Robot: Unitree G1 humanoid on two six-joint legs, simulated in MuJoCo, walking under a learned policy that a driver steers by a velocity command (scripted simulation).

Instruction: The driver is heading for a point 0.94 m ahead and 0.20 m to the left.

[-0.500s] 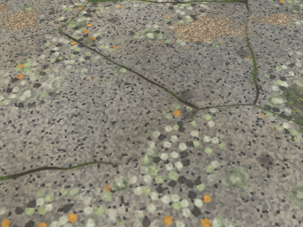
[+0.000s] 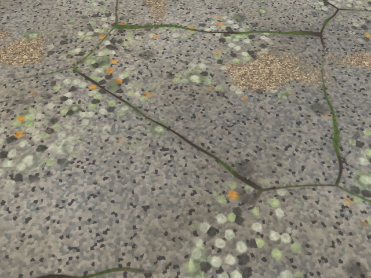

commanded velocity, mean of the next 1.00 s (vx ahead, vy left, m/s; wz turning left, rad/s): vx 0.24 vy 0.00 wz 0.45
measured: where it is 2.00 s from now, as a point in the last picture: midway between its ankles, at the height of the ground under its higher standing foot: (116, 199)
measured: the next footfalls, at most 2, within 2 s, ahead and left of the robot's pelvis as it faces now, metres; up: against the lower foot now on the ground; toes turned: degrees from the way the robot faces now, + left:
right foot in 0.34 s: +0.18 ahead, -0.14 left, +0.00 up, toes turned +19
left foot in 0.80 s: +0.16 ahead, +0.17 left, +0.00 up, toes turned +32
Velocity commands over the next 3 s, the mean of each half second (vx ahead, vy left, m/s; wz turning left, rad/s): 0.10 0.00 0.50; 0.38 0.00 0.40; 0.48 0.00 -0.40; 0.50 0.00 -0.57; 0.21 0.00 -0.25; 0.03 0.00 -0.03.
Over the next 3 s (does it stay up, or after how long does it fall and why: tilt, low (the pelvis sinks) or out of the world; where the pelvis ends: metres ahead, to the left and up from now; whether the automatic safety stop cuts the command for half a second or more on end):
stays up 0.94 0.28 0.01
